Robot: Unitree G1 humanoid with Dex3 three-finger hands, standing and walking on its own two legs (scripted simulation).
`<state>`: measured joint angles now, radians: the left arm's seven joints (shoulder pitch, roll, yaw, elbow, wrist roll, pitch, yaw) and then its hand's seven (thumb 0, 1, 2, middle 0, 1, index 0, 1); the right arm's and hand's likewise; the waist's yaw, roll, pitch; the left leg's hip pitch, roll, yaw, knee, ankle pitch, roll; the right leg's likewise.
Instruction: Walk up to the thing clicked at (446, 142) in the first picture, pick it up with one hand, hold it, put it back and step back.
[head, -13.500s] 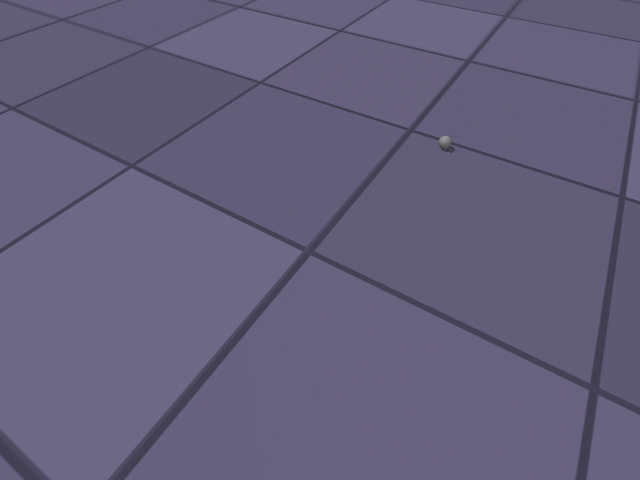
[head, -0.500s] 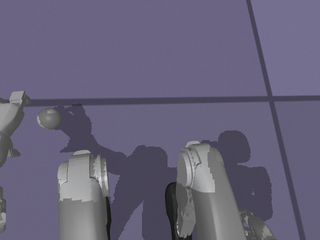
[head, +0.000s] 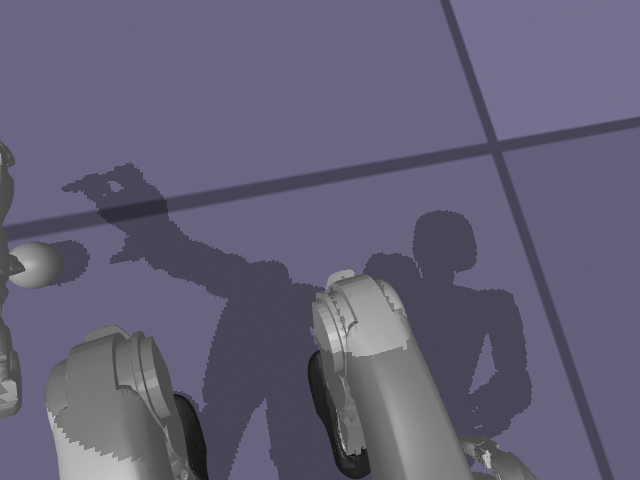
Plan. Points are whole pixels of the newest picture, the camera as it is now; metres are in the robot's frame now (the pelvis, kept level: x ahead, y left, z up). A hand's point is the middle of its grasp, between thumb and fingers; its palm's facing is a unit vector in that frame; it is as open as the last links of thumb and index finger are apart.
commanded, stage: close in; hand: left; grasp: from above
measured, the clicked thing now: (34, 265) +0.43 +0.31 -0.29
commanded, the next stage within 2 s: rest palm in 0.08 s
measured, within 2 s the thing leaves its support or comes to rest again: neither
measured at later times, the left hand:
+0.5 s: hand (16, 275) +0.41 +0.31 -0.24, palm faces -0.39 -0.09 -0.92, open 14.2 cm
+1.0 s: hand (22, 273) +0.42 +0.31 -0.26, palm faces -0.50 -0.18 -0.85, open 14.2 cm
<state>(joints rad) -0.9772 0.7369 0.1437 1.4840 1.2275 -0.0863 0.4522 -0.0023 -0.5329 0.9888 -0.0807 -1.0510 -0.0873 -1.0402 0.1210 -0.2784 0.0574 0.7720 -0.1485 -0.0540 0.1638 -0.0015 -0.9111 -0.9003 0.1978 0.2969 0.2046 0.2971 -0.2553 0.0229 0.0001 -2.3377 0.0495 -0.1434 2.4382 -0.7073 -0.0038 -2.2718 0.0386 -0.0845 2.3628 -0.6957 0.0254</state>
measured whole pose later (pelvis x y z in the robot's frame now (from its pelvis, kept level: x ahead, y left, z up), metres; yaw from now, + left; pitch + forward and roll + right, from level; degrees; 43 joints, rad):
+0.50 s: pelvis +0.00 +0.01 -0.02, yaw -2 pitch +30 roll -11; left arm -0.92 0.80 0.12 1.62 1.41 -0.29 0.68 -0.01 -0.52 0.98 -0.08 -1.00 -0.08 -0.99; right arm 0.01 -0.28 0.08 0.79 -0.25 -0.10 0.18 0.00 -0.90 -0.90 0.20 0.30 0.20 0.30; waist -0.26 -0.11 0.01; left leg -2.38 0.02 -0.18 2.54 -0.69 0.00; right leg -2.26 0.03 -0.11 2.43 -0.70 0.04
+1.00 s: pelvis +0.00 +0.00 -0.03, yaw -3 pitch +29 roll -10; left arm -0.90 0.91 0.21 1.61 1.25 -0.33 0.53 0.00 -0.51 0.96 -0.07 -1.02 -0.08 -1.00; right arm 0.09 -0.30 0.18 0.77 -0.27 -0.13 0.24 0.00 -0.90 -0.90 0.20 0.30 0.21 0.30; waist -0.28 -0.09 0.14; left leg -2.35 0.03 -0.23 2.55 -0.72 -0.03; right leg -2.25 0.05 -0.15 2.43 -0.69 0.03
